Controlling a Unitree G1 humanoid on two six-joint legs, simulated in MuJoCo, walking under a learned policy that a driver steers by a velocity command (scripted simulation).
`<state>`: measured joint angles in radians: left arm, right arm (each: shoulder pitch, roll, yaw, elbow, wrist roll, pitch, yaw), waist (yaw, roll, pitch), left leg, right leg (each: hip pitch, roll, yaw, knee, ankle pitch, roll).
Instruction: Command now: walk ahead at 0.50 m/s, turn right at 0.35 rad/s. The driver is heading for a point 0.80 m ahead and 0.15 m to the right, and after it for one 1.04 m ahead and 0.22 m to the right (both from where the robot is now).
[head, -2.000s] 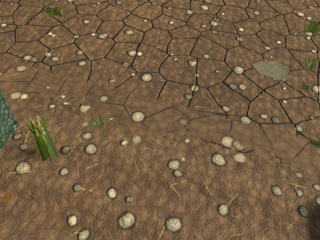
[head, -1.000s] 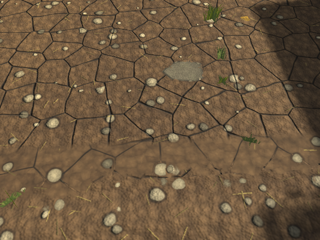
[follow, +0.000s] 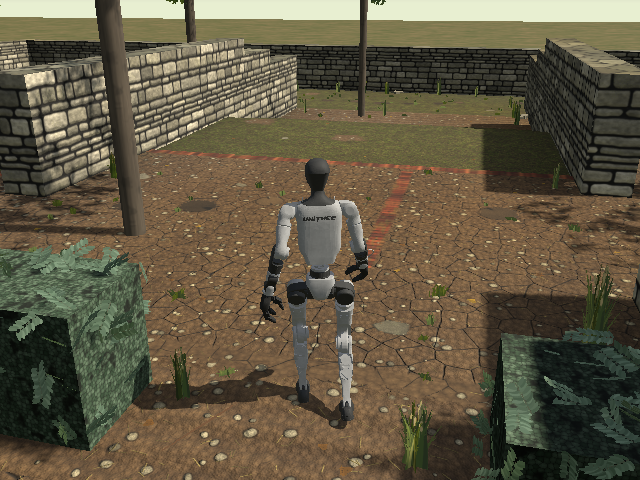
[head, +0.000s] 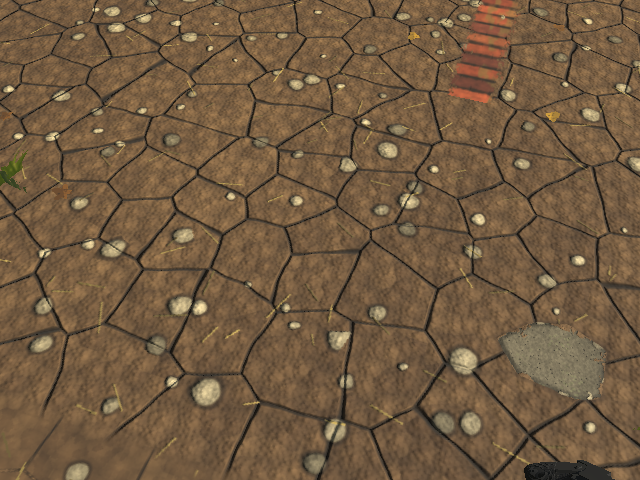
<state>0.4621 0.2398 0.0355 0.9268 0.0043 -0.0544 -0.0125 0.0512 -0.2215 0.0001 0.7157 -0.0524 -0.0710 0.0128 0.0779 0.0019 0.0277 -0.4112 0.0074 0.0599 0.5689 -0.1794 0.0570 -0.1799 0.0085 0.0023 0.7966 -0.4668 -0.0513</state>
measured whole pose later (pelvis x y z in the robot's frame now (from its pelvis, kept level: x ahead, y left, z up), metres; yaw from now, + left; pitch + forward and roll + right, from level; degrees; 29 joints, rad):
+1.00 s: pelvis +0.50 -0.12 +0.00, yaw -15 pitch +1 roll -1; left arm 0.39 0.23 0.03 0.94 0.03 -0.08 0.02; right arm 0.12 -0.23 -0.03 0.79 -0.03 -0.02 0.04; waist 0.05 0.02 0.04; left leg -0.56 0.00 0.08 0.62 -0.09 0.09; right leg 0.17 0.10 -0.10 0.17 -0.36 -0.08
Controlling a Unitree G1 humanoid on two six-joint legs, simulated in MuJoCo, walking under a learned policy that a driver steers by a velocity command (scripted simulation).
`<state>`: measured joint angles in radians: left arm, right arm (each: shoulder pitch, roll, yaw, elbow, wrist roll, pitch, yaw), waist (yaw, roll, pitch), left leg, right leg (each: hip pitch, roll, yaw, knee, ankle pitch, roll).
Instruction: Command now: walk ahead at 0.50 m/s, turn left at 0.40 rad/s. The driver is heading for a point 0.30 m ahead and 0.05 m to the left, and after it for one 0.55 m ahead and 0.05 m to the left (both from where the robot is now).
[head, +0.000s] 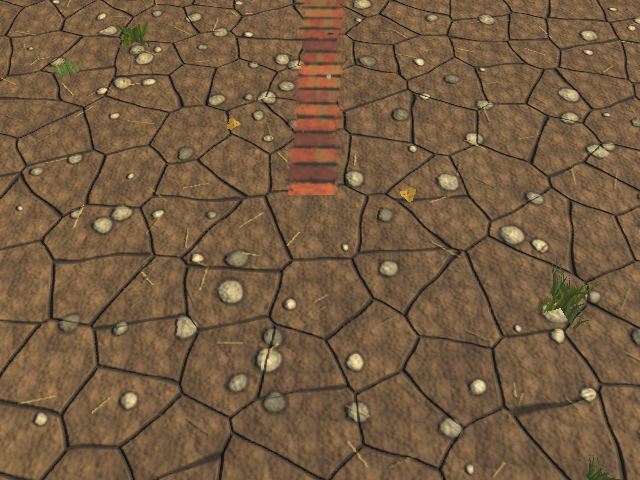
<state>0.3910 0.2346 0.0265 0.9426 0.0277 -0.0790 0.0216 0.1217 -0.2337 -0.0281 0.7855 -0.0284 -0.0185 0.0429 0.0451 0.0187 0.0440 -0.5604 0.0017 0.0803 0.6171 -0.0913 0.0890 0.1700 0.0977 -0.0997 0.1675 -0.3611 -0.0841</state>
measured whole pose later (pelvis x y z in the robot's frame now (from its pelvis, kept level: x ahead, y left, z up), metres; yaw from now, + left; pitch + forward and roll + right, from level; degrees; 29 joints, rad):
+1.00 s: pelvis +0.44 +0.04 +0.01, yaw +21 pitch +0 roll -2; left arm 0.31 0.21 0.00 0.91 0.01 -0.04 0.00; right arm 0.18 -0.22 0.00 0.88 -0.03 0.01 -0.01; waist 0.03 0.03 0.03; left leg -0.29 0.01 -0.04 0.49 -0.18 0.01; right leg -0.20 0.06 -0.06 0.43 -0.22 -0.05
